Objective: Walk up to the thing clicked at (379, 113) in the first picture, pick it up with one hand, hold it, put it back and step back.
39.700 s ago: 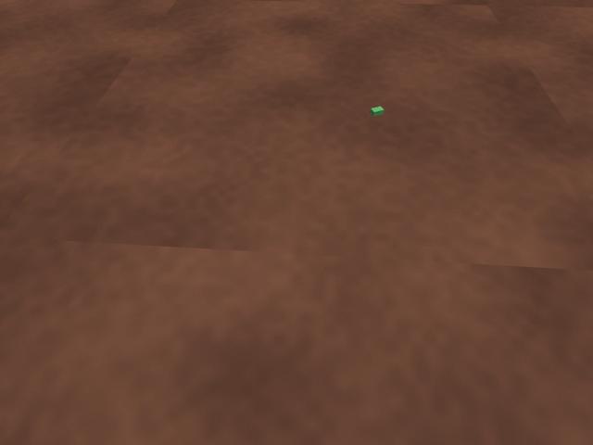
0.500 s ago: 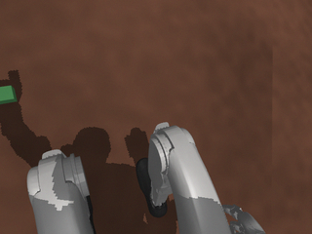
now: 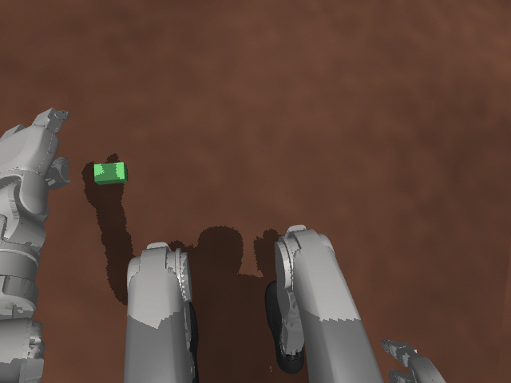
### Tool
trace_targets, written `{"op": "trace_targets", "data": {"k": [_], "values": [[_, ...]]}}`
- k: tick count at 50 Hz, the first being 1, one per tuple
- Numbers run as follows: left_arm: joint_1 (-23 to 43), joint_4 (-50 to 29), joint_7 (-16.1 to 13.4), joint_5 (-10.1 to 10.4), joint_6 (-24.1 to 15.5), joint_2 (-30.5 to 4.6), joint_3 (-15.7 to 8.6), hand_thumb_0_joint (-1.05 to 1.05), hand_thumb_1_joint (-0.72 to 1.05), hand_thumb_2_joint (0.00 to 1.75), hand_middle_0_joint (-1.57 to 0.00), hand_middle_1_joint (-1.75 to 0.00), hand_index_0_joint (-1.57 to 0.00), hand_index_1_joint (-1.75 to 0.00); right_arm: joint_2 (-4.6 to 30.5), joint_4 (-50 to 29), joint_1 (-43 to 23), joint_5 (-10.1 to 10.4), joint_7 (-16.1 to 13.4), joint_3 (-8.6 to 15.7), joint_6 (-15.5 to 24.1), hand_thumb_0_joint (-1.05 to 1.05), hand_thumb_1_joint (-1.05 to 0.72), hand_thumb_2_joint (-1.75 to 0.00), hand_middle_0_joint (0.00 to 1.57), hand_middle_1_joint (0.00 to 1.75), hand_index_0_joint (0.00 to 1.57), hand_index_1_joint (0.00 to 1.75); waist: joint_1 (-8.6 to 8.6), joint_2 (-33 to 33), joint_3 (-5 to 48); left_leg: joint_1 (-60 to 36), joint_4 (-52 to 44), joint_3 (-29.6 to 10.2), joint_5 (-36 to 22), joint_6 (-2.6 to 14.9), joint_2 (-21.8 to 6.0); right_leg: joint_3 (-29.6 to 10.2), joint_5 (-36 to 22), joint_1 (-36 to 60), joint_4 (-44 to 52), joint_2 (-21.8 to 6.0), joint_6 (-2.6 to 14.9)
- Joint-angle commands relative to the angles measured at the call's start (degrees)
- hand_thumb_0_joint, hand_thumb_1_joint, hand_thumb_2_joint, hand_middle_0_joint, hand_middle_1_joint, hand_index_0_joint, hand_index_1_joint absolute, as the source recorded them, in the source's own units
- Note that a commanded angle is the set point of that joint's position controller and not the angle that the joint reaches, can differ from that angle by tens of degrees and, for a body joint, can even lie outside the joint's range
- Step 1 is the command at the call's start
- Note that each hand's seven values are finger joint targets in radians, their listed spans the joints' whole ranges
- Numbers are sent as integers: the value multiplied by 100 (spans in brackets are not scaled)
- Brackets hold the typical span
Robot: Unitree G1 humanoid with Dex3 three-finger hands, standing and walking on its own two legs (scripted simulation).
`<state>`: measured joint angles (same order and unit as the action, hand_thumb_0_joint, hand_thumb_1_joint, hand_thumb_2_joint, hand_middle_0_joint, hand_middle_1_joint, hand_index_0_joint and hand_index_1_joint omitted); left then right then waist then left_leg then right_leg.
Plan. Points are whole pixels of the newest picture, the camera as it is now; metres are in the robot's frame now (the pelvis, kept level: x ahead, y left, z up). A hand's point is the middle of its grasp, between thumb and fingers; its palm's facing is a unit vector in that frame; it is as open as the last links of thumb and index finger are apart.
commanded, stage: home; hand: left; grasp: from above
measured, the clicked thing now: (111, 173) +0.51 +0.28 -0.39
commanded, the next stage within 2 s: none
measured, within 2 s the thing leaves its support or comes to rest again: neither
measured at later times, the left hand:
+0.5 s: hand (7, 275) +0.28 +0.22 +0.09, palm faces +0.01 -0.92 -0.38, open 7.4 cm
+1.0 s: hand out of the picture +0.22 +0.20 +0.27, palm faces +0.17 -0.96 -0.21, open 7.4 cm
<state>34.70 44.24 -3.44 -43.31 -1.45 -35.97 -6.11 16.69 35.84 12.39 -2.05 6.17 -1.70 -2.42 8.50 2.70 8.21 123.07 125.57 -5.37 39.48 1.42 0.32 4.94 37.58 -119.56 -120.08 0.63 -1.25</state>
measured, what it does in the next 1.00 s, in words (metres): rises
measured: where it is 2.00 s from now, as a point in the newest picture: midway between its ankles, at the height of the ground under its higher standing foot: (236, 353)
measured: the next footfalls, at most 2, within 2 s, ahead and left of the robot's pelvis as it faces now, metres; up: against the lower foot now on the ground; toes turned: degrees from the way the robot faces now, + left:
none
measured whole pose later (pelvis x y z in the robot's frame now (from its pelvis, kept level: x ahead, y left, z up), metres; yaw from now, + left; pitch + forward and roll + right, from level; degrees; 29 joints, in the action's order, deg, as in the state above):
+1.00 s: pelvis +0.08 +0.00 +0.31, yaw +7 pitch +11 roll -3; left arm -29.6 -7.7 -2.6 3.9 25.9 -12.7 -1.6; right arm 12.5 29.2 18.1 1.8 -10.9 -2.1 11.3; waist 3.5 3.6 11.5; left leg 41.7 58.7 -3.7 28.4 0.4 -0.5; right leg 3.1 26.5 -39.0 -54.1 1.0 -0.3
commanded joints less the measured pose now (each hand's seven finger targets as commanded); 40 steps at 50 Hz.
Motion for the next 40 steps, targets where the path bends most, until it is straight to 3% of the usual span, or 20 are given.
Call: {"op": "trace_targets", "data": {"k": [1, 2, 5, 7, 8, 9, 10, 11, 12, 13, 17, 18, 20, 24, 27, 28, 31, 33, 40], "values": [[751, -2058, 115, 893, 238, -969, -200, 0, 90, 90, -20, -30, -20, -30, 1168, -502, 742, 146, -214, 610, 102, 0, -90, -90, 20, 30, 20, 30, -156, 1052, 3958, -3414, -2294, 63, -763, 58, -39, 23, -876, 2629, 1870, 162, 374], [419, -1977, 172, 1106, 317, -611, -3, 0, 90, 90, -20, -30, -20, -30, 1120, -507, 646, 180, -245, 625, 137, 0, -90, -90, 20, 30, 20, 30, -87, 882, 3723, -3501, -2458, 11, -665, 57, -65, 38, -840, 2641, 1989, 153, 350], [-67, -2417, 227, 1707, 449, -343, 120, 0, 90, 90, -20, -30, -20, -30, 1069, -576, 373, 258, -372, 616, 305, 0, -90, -90, 20, 30, 20, 30, -105, 774, 3280, -3851, -2968, -85, -263, 47, -92, 23, -644, 2834, 2383, 147, 318], [-384, -2615, 187, 1966, 529, -325, 46, 0, 90, 90, -20, -30, -20, -30, 1034, -630, 231, 304, -462, 598, 407, 0, -90, -90, 20, 30, 20, 30, -153, 709, 3058, -4064, -3279, -154, -117, 30, -79, -3, -546, 3029, 2618, 126, 307], [-686, -2641, 170, 2113, 574, -118, 134, 0, 90, 90, -20, -30, -20, -30, 973, -650, 146, 332, -497, 582, 459, 0, -90, -90, 20, 30, 20, 30, -145, 687, 2900, -4181, -3479, -161, -104, 25, -84, -26, -546, 3152, 2751, 108, 291], [-777, -2881, 116, 2229, 619, -177, 17, 0, 90, 90, -20, -30, -20, -30, 942, -693, 62, 359, -539, 585, 509, 0, -90, -90, 20, 30, 20, 30, -245, 692, 2963, -4416, -3623, -154, -85, 20, -96, -44, -526, 3293, 2883, 124, 292], [-843, -3153, 81, 2364, 665, -78, 34, 0, 90, 90, -20, -30, -20, -30, 933, -741, 3, 381, -585, 584, 563, 0, -90, -90, 20, 30, 20, 30, -216, 831, 3041, -4619, -3784, -146, -139, 9, -81, -86, -569, 3483, 3024, 100, 292], [-962, -3219, 24, 2505, 729, -76, -96, 0, 90, 90, -20, -30, -20, -30, 918, -749, -40, 412, -639, 566, 608, 0, -90, -90, 20, 30, 20, 30, -272, 757, 3101, -4850, -3934, -185, -160, -4, -87, -110, -584, 3639, 3134, 97, 286], [-1151, -3347, 2, 2619, 791, 86, 5, 0, 90, 90, -20, -30, -20, -30, 890, -757, -135, 438, -683, 539, 652, 0, -90, -90, 20, 30, 20, 30, -265, 852, 3034, -5031, -4086, -214, -253, -29, -87, -126, -653, 3724, 3207, 80, 288], [-1339, -3341, -49, 2740, 861, 108, -109, 0, 90, 90, -20, -30, -20, -30, 855, -785, -177, 453, -723, 523, 690, 0, -90, -90, 20, 30, 20, 30, -298, 786, 2977, -5188, -4192, -202, -298, -33, -84, -146, -659, 3839, 3344, 86, 289], [-1894, -3489, -168, 3233, 1074, 377, -118, 0, 90, 90, -20, -30, -20, -30, 691, -847, -318, 467, -848, 434, 821, 0, -90, -90, 20, 30, 20, 30, -257, 576, 2741, -5519, -4487, -58, -709, 4, -42, -248, -886, 4521, 3886, 73, 284], [-2078, -3582, -165, 3384, 1123, 535, -35, 0, 90, 90, -20, -30, -20, -30, 684, -900, -329, 473, -879, 424, 862, 0, -90, -90, 20, 30, 20, 30, -255, 567, 2681, -5651, -4650, -82, -696, 0, -35, -253, -872, 4676, 4012, 65, 284], [-2408, -3690, -180, 3662, 1255, 634, -98, 0, 90, 90, -20, -30, -20, -30, 633, -938, -370, 467, -948, 424, 930, 0, -90, -90, 20, 30, 20, 30, -278, 490, 2576, -5897, -4877, -6, -765, 10, -31, -298, -894, 5031, 4381, 69, 280], [-3298, -4147, -187, 4074, 1608, 903, -93, 0, 90, 90, -20, -30, -20, -30, 513, -1099, -314, 495, -1086, 348, 1019, 0, -90, -90, 20, 30, 20, 30, -371, 316, 2462, -6540, -5463, 12, -1056, 1, -27, -319, -1129, 5923, 5093, 96, 264], [-3586, -4476, -182, 4367, 1854, 1213, -18, 0, 90, 90, -20, -30, -20, -30, 408, -1127, -245, 513, -1220, 239, 1098, 0, -90, -90, 20, 30, 20, 30, -319, 267, 2145, -6862, -5879, 18, -1082, 1, -31, -345, -1180, 6398, 5557, 96, 239], [-3681, -4540, -192, 4452, 1916, 1152, -176, 0, 90, 90, -20, -30, -20, -30, 412, -1140, -229, 518, -1279, 236, 1134, 0, -90, -90, 20, 30, 20, 30, -363, 249, 2114, -6972, -5964, 36, -1153, 7, -25, -347, -1223, 6571, 5706, 102, 241], [-4212, -4788, -180, 4608, 2061, 1379, -101, 0, 90, 90, -20, -30, -20, -30, 330, -1174, -125, 513, -1436, 159, 1240, 0, -90, -90, 20, 30, 20, 30, -379, 235, 1770, -7320, -6362, 14, -1315, -15, -30, -322, -1366, 6928, 6048, 97, 236], [-4492, -4899, -178, 4670, 2131, 1396, -181, 0, 90, 90, -20, -30, -20, -30, 316, -1197, -61, 492, -1527, 156, 1299, 0, -90, -90, 20, 30, 20, 30, -401, 251, 1615, -7617, -6602, -5, -1490, -32, -49, -309, -1518, 7186, 6272, 100, 227], [-5694, -5774, -102, 4742, 2345, 1668, 11, 0, 90, 90, -20, -30, -20, -30, 209, -1424, 232, 417, -1712, 155, 1491, 0, -90, -90, 20, 30, 20, 30, -484, 243, 1177, -8425, -7311, 159, -2168, -47, -1, -234, -2056, 8148, 7114, 127, 212]]}}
